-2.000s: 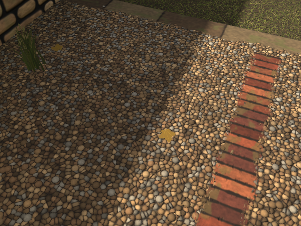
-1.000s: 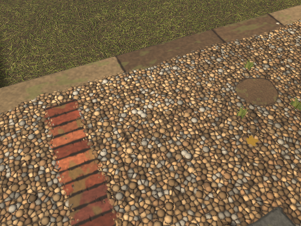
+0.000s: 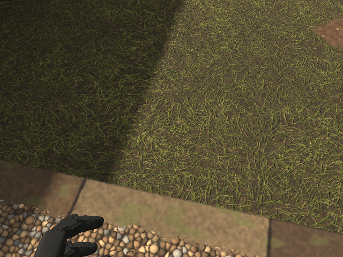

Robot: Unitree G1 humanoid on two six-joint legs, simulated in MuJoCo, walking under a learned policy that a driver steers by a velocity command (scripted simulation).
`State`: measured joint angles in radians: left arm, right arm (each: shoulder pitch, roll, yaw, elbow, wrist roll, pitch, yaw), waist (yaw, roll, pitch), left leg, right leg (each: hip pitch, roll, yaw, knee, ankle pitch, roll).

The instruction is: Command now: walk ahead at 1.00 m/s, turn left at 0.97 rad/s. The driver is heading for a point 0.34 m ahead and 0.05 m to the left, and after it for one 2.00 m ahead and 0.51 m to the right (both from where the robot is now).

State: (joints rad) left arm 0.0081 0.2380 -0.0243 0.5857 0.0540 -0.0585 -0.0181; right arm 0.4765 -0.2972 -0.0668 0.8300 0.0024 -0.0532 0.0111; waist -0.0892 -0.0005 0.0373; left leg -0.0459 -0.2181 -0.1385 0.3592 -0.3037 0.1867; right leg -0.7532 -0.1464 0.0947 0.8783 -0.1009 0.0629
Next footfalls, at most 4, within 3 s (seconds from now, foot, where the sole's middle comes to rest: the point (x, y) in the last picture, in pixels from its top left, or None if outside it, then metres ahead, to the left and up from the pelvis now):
0.16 right None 0.36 -0.16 -0.77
0.56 left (134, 218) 0.63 0.13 -0.77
1.04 right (181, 157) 1.03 -0.11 -0.94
1.36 left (175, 97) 1.46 -0.12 -0.94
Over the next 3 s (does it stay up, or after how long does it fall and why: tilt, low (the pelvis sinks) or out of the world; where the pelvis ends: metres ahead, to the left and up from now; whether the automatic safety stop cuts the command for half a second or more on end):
stays up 2.10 -0.73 -0.17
